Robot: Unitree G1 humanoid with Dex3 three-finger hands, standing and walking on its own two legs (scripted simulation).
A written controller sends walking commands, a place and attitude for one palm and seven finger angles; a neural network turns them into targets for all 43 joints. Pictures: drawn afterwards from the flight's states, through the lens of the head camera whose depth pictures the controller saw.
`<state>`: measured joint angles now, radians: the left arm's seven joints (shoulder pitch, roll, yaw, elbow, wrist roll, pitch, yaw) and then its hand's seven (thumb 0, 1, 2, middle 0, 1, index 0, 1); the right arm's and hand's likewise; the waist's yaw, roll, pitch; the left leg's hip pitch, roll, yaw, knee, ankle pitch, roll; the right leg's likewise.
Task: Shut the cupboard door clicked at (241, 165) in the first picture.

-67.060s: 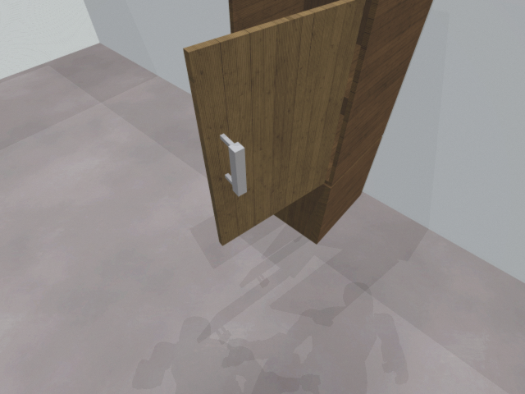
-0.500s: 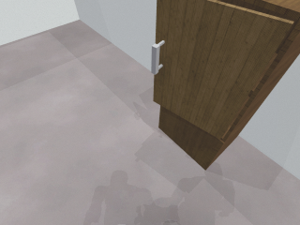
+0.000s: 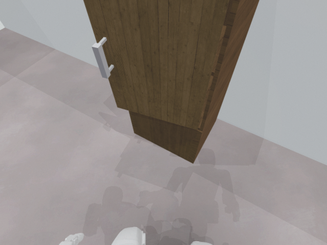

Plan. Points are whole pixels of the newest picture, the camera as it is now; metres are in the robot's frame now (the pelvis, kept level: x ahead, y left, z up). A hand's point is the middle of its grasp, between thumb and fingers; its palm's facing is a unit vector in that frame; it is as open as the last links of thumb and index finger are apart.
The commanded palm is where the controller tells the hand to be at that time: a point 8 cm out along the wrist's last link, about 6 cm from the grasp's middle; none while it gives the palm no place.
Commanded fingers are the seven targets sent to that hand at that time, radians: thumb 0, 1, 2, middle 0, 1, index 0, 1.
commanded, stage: turn to face it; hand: left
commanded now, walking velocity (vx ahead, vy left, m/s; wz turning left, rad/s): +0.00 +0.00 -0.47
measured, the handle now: (105, 58) +0.71 +0.26 +0.00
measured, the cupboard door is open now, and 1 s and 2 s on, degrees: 11 11 11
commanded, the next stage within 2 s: take the last steps up to it in 0.40 s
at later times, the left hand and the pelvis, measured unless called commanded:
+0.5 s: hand (97, 242) +0.14 +0.20 -0.16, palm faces -0.22 -0.95 -0.24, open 7.4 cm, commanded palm none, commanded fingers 0.00 0.90 0.90 -0.20 -0.30 -0.20 -0.30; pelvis +0.00 +0.02 +0.00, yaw -13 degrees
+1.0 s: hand (102, 233) +0.16 +0.19 -0.16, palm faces -0.15 -0.97 -0.21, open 7.4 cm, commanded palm none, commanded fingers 0.00 0.90 0.90 -0.20 -0.30 -0.20 -0.30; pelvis +0.08 +0.02 +0.01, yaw -11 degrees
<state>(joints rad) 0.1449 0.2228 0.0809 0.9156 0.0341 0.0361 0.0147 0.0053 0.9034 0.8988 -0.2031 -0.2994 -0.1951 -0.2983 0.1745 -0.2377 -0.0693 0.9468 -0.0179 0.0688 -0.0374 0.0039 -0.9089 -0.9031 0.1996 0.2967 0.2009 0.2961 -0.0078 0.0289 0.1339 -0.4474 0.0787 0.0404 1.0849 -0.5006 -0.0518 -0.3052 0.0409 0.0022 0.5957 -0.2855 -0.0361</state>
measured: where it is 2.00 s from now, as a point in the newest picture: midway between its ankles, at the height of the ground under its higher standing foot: outside the picture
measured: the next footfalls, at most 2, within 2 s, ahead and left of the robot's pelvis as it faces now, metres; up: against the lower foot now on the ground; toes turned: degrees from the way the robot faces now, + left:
left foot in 0.20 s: +0.07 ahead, +0.16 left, +0.00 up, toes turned -5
right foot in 0.46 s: +0.08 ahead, -0.09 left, +0.00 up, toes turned -17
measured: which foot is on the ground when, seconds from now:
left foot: up 0.00-0.18, down 0.20-0.46, up 0.48-0.68, down 0.70-0.94, up 0.96-1.00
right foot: down 0.00-0.20, up 0.22-0.44, down 0.46-1.00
